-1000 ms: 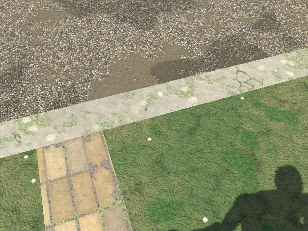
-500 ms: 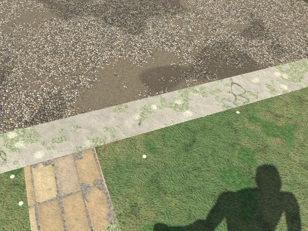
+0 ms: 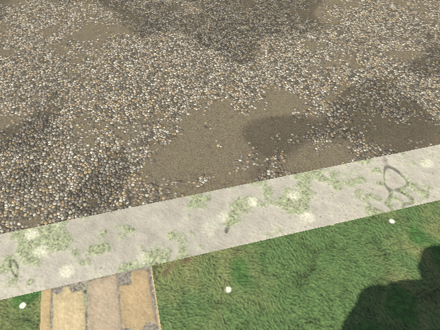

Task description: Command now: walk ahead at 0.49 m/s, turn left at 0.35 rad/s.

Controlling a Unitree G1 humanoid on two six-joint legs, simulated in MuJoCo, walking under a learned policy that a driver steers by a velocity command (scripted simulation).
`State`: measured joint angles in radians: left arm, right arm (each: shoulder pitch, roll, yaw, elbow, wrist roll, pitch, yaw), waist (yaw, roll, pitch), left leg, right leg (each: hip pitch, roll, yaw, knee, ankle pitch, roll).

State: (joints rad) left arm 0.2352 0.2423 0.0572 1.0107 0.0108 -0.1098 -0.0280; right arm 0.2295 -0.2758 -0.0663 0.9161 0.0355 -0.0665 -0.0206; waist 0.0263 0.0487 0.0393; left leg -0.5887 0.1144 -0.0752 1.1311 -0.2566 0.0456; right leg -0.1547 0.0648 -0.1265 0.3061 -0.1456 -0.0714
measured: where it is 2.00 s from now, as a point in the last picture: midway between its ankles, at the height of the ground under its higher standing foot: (109, 263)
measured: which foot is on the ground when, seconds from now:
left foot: up 0.00-0.30, down 0.32-0.80, up 0.82-1.00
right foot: down 0.00-0.34, up 0.36-0.76, down 0.78-1.00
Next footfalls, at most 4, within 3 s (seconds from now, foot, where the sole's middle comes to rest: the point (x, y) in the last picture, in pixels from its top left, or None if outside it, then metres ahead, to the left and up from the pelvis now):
0.32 left None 0.35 0.17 -0.78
0.78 right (217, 284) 0.64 0.07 -0.78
1.24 left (115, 297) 0.59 0.38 -0.78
1.70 right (139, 245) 0.78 0.34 -0.78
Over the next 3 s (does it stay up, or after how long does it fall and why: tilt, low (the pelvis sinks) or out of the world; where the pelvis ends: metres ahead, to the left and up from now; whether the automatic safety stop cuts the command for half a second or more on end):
stays up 0.70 0.40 -0.02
